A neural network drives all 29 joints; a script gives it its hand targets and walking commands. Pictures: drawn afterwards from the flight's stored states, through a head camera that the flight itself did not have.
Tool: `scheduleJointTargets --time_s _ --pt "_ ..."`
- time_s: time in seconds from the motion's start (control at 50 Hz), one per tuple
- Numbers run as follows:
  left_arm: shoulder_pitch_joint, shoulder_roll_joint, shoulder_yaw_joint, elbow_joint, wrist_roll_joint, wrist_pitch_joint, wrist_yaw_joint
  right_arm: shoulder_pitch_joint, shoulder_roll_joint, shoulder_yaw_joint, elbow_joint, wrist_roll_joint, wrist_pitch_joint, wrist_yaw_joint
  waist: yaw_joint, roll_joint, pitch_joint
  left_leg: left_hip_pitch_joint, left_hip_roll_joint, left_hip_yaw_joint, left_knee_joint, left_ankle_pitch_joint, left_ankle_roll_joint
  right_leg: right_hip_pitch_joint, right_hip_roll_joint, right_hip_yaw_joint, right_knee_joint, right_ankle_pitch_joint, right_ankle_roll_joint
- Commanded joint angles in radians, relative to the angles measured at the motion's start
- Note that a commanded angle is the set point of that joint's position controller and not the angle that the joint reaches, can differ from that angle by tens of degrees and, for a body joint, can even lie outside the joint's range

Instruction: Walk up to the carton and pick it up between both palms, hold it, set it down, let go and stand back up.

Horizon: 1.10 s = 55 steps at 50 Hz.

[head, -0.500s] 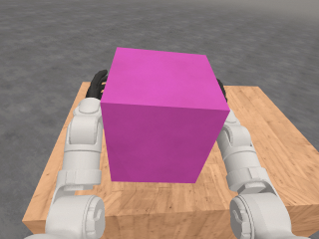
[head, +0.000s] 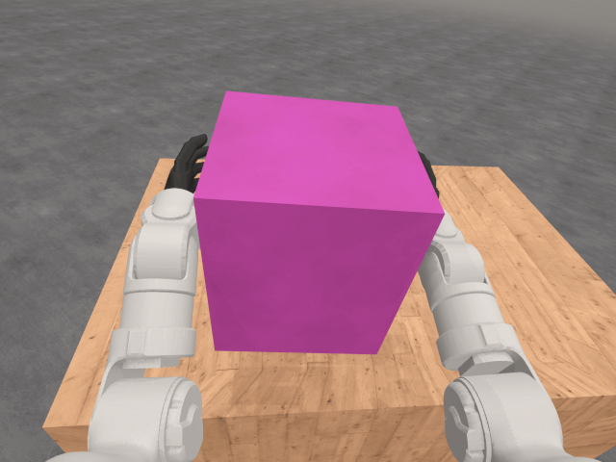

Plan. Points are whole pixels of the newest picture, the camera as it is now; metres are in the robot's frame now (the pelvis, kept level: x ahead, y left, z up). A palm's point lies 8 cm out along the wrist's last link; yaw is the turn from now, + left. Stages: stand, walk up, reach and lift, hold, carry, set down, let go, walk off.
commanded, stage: hold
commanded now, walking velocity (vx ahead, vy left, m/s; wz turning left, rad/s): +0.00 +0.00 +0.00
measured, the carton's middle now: (305, 229) +0.34 +0.00 +0.18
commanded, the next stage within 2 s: set down in 0.22 s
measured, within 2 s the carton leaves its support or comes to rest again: neither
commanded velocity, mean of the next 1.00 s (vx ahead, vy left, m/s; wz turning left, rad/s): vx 0.00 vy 0.00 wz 0.00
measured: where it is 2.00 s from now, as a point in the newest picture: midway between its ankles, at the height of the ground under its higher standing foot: outside the picture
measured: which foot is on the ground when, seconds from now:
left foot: down 0.00-1.00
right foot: down 0.00-1.00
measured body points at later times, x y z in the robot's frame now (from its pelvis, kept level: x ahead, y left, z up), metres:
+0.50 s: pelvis +0.00 +0.00 +0.00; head -0.05 +0.03 +0.45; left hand +0.39 +0.15 +0.21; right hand +0.38 -0.15 +0.21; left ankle +0.01 +0.12 -0.75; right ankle +0.02 -0.14 -0.75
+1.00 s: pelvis +0.01 +0.00 +0.00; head -0.02 +0.02 +0.45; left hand +0.41 +0.14 +0.17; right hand +0.38 -0.16 +0.14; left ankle +0.01 +0.12 -0.75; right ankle +0.02 -0.14 -0.75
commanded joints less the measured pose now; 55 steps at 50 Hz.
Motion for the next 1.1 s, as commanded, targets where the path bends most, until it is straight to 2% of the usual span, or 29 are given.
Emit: scheduleJointTargets --time_s 0.0,0.02,0.1,0.18,0.2,0.22,0.24,0.26,0.28,0.3,0.32,0.42,0.5,0.56,0.62,0.64,0.66,0.68,0.7,0.74,0.76,0.78,0.8,0.88,0.94,0.96,0.98,1.02,1.08 --pt "-0.628 -0.647 -0.384 -0.114 -0.076 -0.06 -0.167 -0.735 0.623 0.403 -0.329 0.097 -0.029 0.108 0.012 0.035 -0.329 -0.003 -0.065 0.006 -0.083 0.264 -0.021 0.166 0.079 -0.044 0.001 0.131 -0.023" --pt "-0.619 -0.65 -0.398 -0.13 -0.081 -0.058 -0.165 -0.744 0.621 0.406 -0.353 0.104 -0.031 0.105 0.012 0.042 -0.344 0.005 -0.071 0.008 -0.073 0.298 -0.027 0.172 0.083 -0.044 0.0 0.157 -0.02" --pt "-0.654 -0.643 -0.401 -0.102 -0.082 -0.063 -0.159 -0.782 0.618 0.392 -0.371 0.097 -0.035 0.108 0.005 0.038 -0.341 -0.026 -0.07 0.006 -0.079 0.223 -0.024 0.169 0.076 -0.038 -0.007 0.109 -0.018" --pt "-0.657 -0.639 -0.377 -0.104 -0.064 -0.062 -0.159 -0.728 0.616 0.375 -0.271 0.09 -0.022 0.11 0.007 0.057 -0.295 -0.022 -0.068 0.008 -0.085 0.234 -0.029 0.151 0.079 -0.044 -0.004 0.103 -0.021" --pt "-0.649 -0.626 -0.366 -0.074 -0.064 -0.058 -0.161 -0.757 0.622 0.374 -0.294 0.086 -0.022 0.108 0.012 0.033 -0.293 -0.037 -0.07 0.011 -0.089 0.218 -0.023 0.154 0.077 -0.043 -0.009 0.089 -0.017" --pt "-0.658 -0.634 -0.454 -0.142 -0.113 -0.067 -0.177 -0.72 0.639 0.409 -0.357 0.103 -0.029 0.089 -0.033 0.025 -0.364 -0.025 -0.097 0.021 -0.081 0.234 -0.008 0.221 0.072 -0.055 0.003 0.156 0.008" --pt "-0.67 -0.633 -0.462 -0.181 -0.117 -0.069 -0.175 -0.727 0.646 0.431 -0.378 0.129 -0.027 0.086 -0.015 0.025 -0.393 -0.024 -0.098 0.021 -0.081 0.255 -0.003 0.226 0.073 -0.059 0.016 0.174 0.011" --pt "-0.646 -0.618 -0.418 -0.113 -0.099 -0.064 -0.175 -0.752 0.608 0.401 -0.36 0.113 -0.021 0.082 -0.031 0.026 -0.302 -0.046 -0.097 0.017 -0.09 0.215 -0.004 0.198 0.07 -0.057 -0.003 0.139 0.01" --pt "-0.667 -0.618 -0.427 -0.135 -0.112 -0.075 -0.18 -0.748 0.63 0.403 -0.368 0.105 -0.033 0.084 -0.028 0.013 -0.336 -0.046 -0.103 0.014 -0.085 0.21 -0.004 0.214 0.071 -0.059 0.002 0.139 0.013" --pt "-0.662 -0.608 -0.406 -0.111 -0.102 -0.076 -0.181 -0.779 0.623 0.406 -0.385 0.111 -0.033 0.084 -0.007 0.0 -0.332 -0.046 -0.099 0.016 -0.089 0.206 0.004 0.204 0.068 -0.056 0.0 0.149 0.012" --pt "-0.671 -0.637 -0.441 -0.131 -0.113 -0.086 -0.18 -0.78 0.64 0.408 -0.403 0.1 -0.054 0.087 -0.018 0.041 -0.369 -0.025 -0.096 0.014 -0.08 0.244 -0.006 0.193 0.067 -0.064 0.009 0.165 0.008" --pt "-0.62 -0.613 -0.342 -0.002 -0.055 -0.142 -0.214 -0.728 0.613 0.306 -0.318 -0.003 -0.127 0.1 -0.031 0.027 -0.307 -0.029 -0.093 0.021 -0.097 0.175 -0.018 0.192 0.061 -0.07 -0.025 0.099 0.0" --pt "-0.602 -0.57 -0.248 0.131 0.03 -0.218 -0.252 -0.656 0.608 0.216 -0.183 -0.11 -0.217 0.133 -0.01 0.024 -0.221 -0.051 -0.08 0.049 -0.147 0.056 -0.015 0.191 0.047 -0.08 -0.036 -0.008 0.0" --pt "-0.564 -0.544 -0.213 0.153 0.072 -0.26 -0.275 -0.606 0.591 0.207 -0.143 -0.151 -0.269 0.146 0.006 0.014 -0.184 -0.052 -0.081 0.059 -0.157 0.072 -0.002 0.212 0.04 -0.082 -0.034 -0.004 0.011" --pt "-0.513 -0.546 -0.231 0.158 0.057 -0.282 -0.276 -0.638 0.578 0.236 -0.226 -0.151 -0.322 0.146 0.031 -0.006 -0.195 -0.038 -0.076 0.063 -0.151 0.13 0.007 0.213 0.048 -0.083 -0.029 0.031 0.009" --pt "-0.526 -0.557 -0.254 0.142 0.044 -0.296 -0.274 -0.616 0.572 0.25 -0.241 -0.151 -0.337 0.142 0.011 0.004 -0.192 -0.038 -0.072 0.065 -0.143 0.139 0.006 0.223 0.043 -0.087 -0.022 0.049 0.005" --pt "-0.489 -0.568 -0.261 0.158 0.041 -0.294 -0.273 -0.648 0.574 0.26 -0.283 -0.157 -0.355 0.139 0.024 -0.015 -0.233 -0.013 -0.076 0.061 -0.125 0.191 0.01 0.233 0.045 -0.087 -0.019 0.092 0.007" --pt "-0.485 -0.56 -0.279 0.142 0.033 -0.307 -0.269 -0.618 0.566 0.268 -0.276 -0.157 -0.362 0.134 0.015 -0.029 -0.241 0.004 -0.07 0.06 -0.121 0.196 0.002 0.238 0.049 -0.094 -0.016 0.092 0.006" --pt "-0.453 -0.563 -0.282 0.142 0.038 -0.307 -0.265 -0.623 0.571 0.296 -0.293 -0.142 -0.374 0.133 0.033 -0.022 -0.252 0.002 -0.077 0.065 -0.112 0.231 0.005 0.264 0.046 -0.085 -0.008 0.136 0.012" --pt "-0.434 -0.576 -0.325 0.105 0.025 -0.319 -0.25 -0.59 0.579 0.329 -0.303 -0.142 -0.393 0.124 0.019 -0.017 -0.303 0.043 -0.075 0.062 -0.085 0.322 -0.004 0.273 0.051 -0.09 0.006 0.219 0.014" --pt "-0.438 -0.586 -0.34 0.093 0.004 -0.332 -0.244 -0.598 0.588 0.352 -0.321 -0.127 -0.4 0.125 0.033 -0.026 -0.332 0.044 -0.074 0.055 -0.073 0.345 -0.009 0.288 0.054 -0.084 0.007 0.239 0.008" --pt "-0.41 -0.583 -0.34 0.097 0.006 -0.326 -0.238 -0.587 0.581 0.366 -0.335 -0.12 -0.397 0.121 0.033 -0.027 -0.316 0.057 -0.077 0.057 -0.063 0.363 -0.008 0.291 0.055 -0.088 0.012 0.27 0.014" --pt "-0.439 -0.577 -0.329 0.105 0.009 -0.33 -0.239 -0.601 0.572 0.339 -0.317 -0.138 -0.399 0.12 0.028 -0.025 -0.299 0.043 -0.074 0.061 -0.072 0.307 -0.01 0.27 0.057 -0.094 0.005 0.21 0.012" --pt "-0.417 -0.592 -0.388 0.058 -0.028 -0.356 -0.224 -0.58 0.6 0.392 -0.365 -0.127 -0.421 0.113 0.028 -0.028 -0.345 0.061 -0.08 0.052 -0.047 0.37 -0.016 0.278 0.053 -0.091 0.015 0.289 0.012" --pt "-0.394 -0.57 -0.367 0.091 -0.026 -0.362 -0.227 -0.528 0.593 0.37 -0.31 -0.145 -0.412 0.108 0.015 -0.053 -0.285 0.049 -0.081 0.054 -0.064 0.318 -0.01 0.269 0.044 -0.09 0.004 0.288 0.023" --pt "-0.443 -0.565 -0.362 0.095 -0.024 -0.373 -0.228 -0.546 0.592 0.355 -0.299 -0.152 -0.415 0.112 0.018 -0.03 -0.278 0.044 -0.082 0.053 -0.075 0.269 -0.011 0.25 0.042 -0.089 0.0 0.223 0.02" --pt "-0.44 -0.573 -0.358 0.126 -0.019 -0.371 -0.232 -0.545 0.573 0.325 -0.277 -0.17 -0.416 0.111 -0.002 -0.022 -0.235 0.043 -0.076 0.054 -0.087 0.251 -0.013 0.235 0.042 -0.094 -0.011 0.187 0.015" --pt "-0.44 -0.562 -0.35 0.141 -0.014 -0.377 -0.238 -0.515 0.593 0.323 -0.252 -0.184 -0.413 0.116 0.012 -0.038 -0.216 0.029 -0.08 0.068 -0.094 0.211 -0.004 0.236 0.036 -0.086 -0.019 0.151 0.015" --pt "-0.446 -0.55 -0.304 0.216 0.006 -0.389 -0.251 -0.501 0.578 0.265 -0.217 -0.223 -0.424 0.12 0.006 -0.052 -0.195 -0.002 -0.074 0.07 -0.119 0.138 0.007 0.213 0.034 -0.087 -0.028 0.095 0.018"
